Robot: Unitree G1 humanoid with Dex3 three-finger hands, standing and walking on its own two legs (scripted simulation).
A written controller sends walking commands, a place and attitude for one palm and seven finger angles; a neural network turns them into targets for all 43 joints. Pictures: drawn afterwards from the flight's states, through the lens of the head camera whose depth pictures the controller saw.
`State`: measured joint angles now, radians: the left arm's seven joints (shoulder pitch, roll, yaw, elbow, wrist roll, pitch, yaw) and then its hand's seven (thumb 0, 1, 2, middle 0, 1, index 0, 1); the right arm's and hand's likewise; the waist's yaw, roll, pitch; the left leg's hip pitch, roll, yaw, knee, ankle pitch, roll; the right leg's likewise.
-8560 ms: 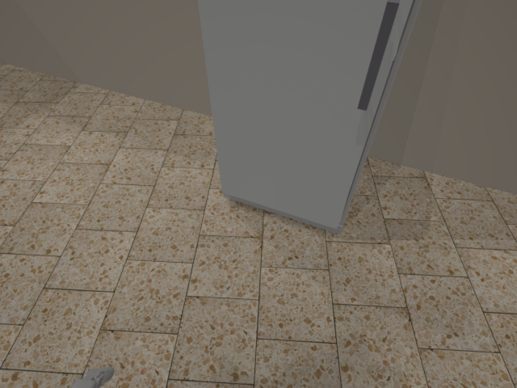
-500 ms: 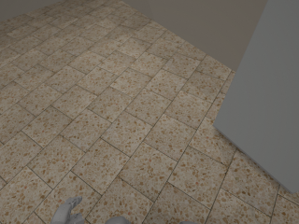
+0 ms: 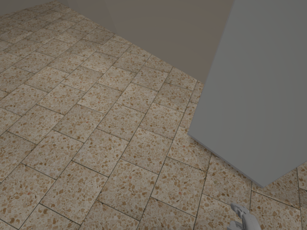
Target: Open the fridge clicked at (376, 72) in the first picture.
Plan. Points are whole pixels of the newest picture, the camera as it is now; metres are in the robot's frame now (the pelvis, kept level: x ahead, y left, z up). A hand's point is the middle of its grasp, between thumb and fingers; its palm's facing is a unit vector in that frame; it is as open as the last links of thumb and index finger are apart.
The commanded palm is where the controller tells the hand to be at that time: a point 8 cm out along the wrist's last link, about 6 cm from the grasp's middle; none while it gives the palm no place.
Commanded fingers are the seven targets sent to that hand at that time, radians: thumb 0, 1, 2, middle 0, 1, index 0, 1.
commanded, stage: turn to face it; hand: right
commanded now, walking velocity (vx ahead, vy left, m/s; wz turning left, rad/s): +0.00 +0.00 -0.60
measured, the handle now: out of the picture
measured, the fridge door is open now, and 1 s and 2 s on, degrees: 0 0 0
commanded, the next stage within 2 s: take the last steps up to it in 0.90 s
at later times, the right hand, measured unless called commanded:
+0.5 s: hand out of the picture -0.08 -0.27 -0.19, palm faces +0.37 +0.90 -0.24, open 7.4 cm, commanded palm none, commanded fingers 0.00 -0.90 -0.90 0.20 0.30 0.20 0.30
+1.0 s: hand out of the picture -0.09 -0.31 -0.16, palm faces +0.50 +0.84 -0.22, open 7.4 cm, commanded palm none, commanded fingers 0.00 -0.90 -0.90 0.20 0.30 0.20 0.30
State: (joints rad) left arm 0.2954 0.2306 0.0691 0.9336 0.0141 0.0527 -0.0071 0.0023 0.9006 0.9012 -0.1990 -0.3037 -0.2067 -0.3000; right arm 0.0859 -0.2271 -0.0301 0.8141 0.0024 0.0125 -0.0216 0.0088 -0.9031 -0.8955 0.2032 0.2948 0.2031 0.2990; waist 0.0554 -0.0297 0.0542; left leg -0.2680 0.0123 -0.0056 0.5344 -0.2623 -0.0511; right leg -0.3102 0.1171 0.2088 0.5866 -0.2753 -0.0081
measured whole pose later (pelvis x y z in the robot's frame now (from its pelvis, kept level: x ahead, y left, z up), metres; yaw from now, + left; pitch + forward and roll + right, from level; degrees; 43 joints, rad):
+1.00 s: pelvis -0.07 -0.09 +0.02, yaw -29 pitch -1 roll +3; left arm 0.32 0.16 0.03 0.99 0.02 0.03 0.02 0.00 0.91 0.90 -0.20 -0.30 -0.21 -0.30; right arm 0.17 -0.25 -0.06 0.97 -0.01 0.07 -0.03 0.01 -0.90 -0.90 0.20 0.29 0.20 0.30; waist 0.04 0.02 0.03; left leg -0.43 0.06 -0.03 1.03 -0.32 -0.10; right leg -0.20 0.12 0.08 0.34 -0.10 -0.13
